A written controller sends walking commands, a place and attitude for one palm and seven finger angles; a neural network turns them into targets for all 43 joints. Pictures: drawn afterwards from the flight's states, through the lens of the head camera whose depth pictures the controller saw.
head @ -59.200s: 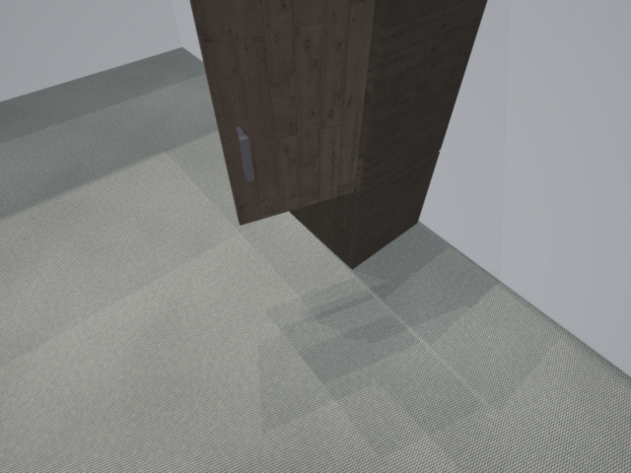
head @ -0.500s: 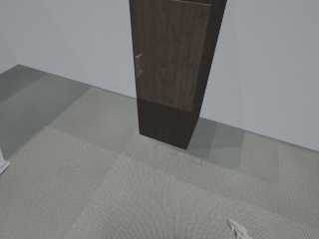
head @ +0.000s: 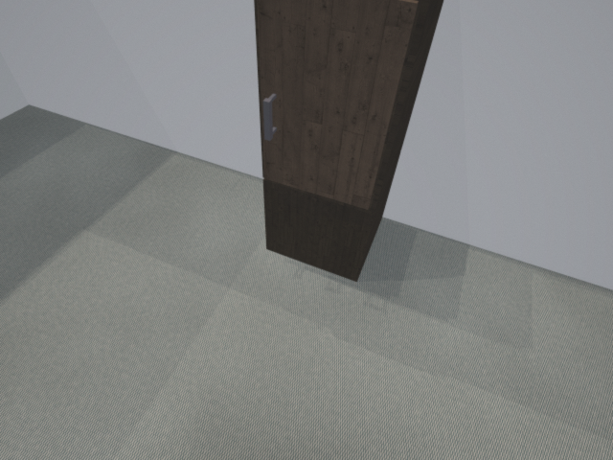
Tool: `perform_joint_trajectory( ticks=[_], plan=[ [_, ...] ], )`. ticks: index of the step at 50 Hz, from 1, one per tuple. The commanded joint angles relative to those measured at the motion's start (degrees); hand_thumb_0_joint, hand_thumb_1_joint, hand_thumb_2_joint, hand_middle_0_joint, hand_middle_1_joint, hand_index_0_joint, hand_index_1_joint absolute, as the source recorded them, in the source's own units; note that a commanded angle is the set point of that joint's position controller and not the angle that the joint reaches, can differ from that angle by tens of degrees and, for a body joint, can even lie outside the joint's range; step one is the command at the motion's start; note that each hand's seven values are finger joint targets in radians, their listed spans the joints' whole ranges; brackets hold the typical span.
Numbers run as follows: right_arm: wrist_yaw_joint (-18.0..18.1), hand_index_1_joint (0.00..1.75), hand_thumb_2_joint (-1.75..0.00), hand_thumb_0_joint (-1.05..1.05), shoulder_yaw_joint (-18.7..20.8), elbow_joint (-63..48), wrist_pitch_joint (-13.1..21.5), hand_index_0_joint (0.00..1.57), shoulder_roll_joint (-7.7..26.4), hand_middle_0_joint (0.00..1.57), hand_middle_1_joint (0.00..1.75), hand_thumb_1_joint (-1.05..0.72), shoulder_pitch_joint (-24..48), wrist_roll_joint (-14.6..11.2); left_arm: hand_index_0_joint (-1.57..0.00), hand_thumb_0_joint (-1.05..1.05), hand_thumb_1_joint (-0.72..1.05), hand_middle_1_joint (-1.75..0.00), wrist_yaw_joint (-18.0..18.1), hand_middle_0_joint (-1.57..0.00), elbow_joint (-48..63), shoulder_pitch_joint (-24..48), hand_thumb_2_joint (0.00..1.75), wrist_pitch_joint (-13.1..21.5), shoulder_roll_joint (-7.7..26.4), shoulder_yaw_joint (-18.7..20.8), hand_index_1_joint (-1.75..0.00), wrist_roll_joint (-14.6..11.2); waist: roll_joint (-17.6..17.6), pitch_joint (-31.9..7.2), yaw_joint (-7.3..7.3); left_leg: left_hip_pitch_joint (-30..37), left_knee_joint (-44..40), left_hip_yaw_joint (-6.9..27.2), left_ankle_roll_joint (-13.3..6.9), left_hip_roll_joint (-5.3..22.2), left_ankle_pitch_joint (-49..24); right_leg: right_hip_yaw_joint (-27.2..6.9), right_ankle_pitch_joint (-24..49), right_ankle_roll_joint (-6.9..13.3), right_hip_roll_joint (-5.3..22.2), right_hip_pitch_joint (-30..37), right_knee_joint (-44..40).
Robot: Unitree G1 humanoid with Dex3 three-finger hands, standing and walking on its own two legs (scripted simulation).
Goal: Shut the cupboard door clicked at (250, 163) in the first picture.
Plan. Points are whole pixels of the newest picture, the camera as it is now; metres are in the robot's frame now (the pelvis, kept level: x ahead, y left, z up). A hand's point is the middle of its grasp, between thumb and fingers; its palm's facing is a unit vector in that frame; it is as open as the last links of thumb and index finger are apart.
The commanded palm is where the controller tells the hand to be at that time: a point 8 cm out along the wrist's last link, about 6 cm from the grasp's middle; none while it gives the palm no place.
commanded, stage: let the arm hang, fingers relaxed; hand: left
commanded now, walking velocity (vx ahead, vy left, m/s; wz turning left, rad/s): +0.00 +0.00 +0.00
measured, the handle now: (270, 117) +0.99 +0.14 -0.09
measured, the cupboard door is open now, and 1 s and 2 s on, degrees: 1 1 1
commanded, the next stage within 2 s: look to check the result in 0.60 s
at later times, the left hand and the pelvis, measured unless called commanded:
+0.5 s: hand out of the picture -0.03 +0.18 -0.18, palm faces +0.01 -0.99 -0.15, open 7.4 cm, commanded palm none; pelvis -0.02 +0.02 +0.00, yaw -2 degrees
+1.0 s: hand out of the picture -0.02 +0.20 -0.17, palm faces +0.00 -0.98 -0.22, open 7.4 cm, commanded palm none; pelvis -0.02 +0.02 +0.00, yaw -2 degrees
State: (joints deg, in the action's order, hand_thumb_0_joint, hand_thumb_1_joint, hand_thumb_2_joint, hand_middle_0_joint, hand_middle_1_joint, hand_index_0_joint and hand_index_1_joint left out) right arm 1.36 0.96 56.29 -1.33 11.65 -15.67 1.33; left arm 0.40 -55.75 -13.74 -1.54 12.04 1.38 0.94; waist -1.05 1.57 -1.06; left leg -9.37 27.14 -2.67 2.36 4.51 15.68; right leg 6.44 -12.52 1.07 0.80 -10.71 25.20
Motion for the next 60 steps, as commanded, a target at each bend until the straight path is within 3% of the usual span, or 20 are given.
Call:
perform_joint_trajectory(
  ticks=[1,3,9,13,17,26,34,47,60],
  plan=[
    [0.40,0.30,-0.90,0.00,0.45,-0.84,1.15,0.20,5.45,0.20,0.30,-0.90,-1.73,-0.05,-0.20,0.00,0.90,-0.30,0.47,-0.20,-0.07,-0.87,0.90,1.61,5.92,1.09,-0.30,-0.18,2.45,1.95,1.10,-3.95,-8.31,2.88,-2.54,2.51,-6.60,-6.12,4.74,0.67,5.06,2.60,-6.45],
    [0.36,0.30,-0.90,0.00,0.42,0.42,1.03,0.20,5.25,0.20,0.30,-0.90,-2.61,0.00,-0.20,0.00,0.90,-0.30,0.53,-0.20,-1.53,-1.20,0.90,1.51,5.73,0.87,-0.30,-0.24,0.21,3.34,1.09,-3.75,-9.07,2.67,-2.65,2.09,-4.09,-6.57,2.08,0.47,5.03,1.43,-7.43],
    [0.18,0.30,-0.90,0.00,0.26,3.49,1.09,0.20,4.22,0.20,0.30,-0.90,-5.16,-0.09,-0.20,0.00,0.90,-0.30,0.89,-0.20,-4.36,-2.77,0.90,1.59,5.08,0.59,-0.30,-0.31,-1.48,2.66,1.04,-2.92,-10.24,2.22,-3.14,1.72,-1.84,-6.91,0.52,0.16,4.95,0.82,-7.64],
    [0.19,0.30,-0.90,0.00,0.20,4.84,1.26,0.20,3.09,0.20,0.30,-0.90,-6.18,-0.27,-0.20,0.00,0.90,-0.30,1.12,-0.20,-5.64,-4.09,0.90,1.68,4.45,0.52,-0.30,-0.25,-0.78,2.35,1.11,-2.79,-10.48,1.98,-3.36,1.64,-2.07,-6.85,1.49,0.03,4.85,0.72,-6.84],
    [0.30,0.30,-0.90,0.00,0.10,5.93,1.14,0.20,1.80,0.20,0.30,-0.90,-7.05,-0.34,-0.20,0.00,0.90,-0.30,1.28,-0.20,-6.87,-5.31,0.90,1.57,3.56,0.44,-0.30,-0.13,0.15,4.41,1.00,-3.86,-10.73,1.73,-3.34,1.42,-0.03,-6.88,0.05,-0.10,4.79,-0.84,-6.76],
    [0.66,0.30,-0.90,0.00,0.38,6.25,1.33,0.20,0.76,0.20,0.30,-0.90,-8.20,-0.42,-0.20,0.00,0.90,-0.30,1.52,-0.20,-8.31,-7.37,0.90,1.62,1.61,0.57,-0.30,0.16,4.44,5.10,0.79,-5.17,-11.68,2.39,-3.51,1.72,3.13,-6.68,0.43,-0.05,4.29,-1.72,-5.61],
    [0.69,0.30,-0.90,0.00,0.70,5.65,1.29,0.20,1.19,0.20,0.30,-0.90,-8.52,-0.35,-0.20,0.00,0.90,-0.30,1.50,-0.20,-8.39,-7.87,0.90,1.82,1.12,0.78,-0.30,0.29,2.02,5.47,0.61,-5.69,-10.93,2.59,-3.70,1.40,4.31,-7.02,-0.78,0.00,4.27,-2.85,-5.71],
    [0.42,0.30,-0.90,0.00,1.13,4.98,1.71,0.20,3.04,0.20,0.30,-0.90,-6.72,-0.42,-0.20,0.00,0.90,-0.30,1.40,-0.20,-7.07,-5.72,0.90,2.35,3.77,1.40,-0.30,0.26,0.65,2.37,0.63,-2.78,-8.89,1.85,-3.85,1.72,-1.83,-7.62,2.08,0.41,4.98,-2.05,-5.44],
    [0.14,0.30,-0.90,0.00,1.30,4.77,1.57,0.20,5.88,0.20,0.30,-0.90,-3.36,-0.43,-0.20,0.00,0.90,-0.30,1.11,-0.20,-6.14,-2.36,0.90,2.50,7.25,1.69,-0.30,0.21,0.74,3.44,0.80,-1.93,-9.26,1.76,-3.49,1.77,-2.21,-8.39,0.62,0.75,5.29,-2.13,-7.22]
  ],
)
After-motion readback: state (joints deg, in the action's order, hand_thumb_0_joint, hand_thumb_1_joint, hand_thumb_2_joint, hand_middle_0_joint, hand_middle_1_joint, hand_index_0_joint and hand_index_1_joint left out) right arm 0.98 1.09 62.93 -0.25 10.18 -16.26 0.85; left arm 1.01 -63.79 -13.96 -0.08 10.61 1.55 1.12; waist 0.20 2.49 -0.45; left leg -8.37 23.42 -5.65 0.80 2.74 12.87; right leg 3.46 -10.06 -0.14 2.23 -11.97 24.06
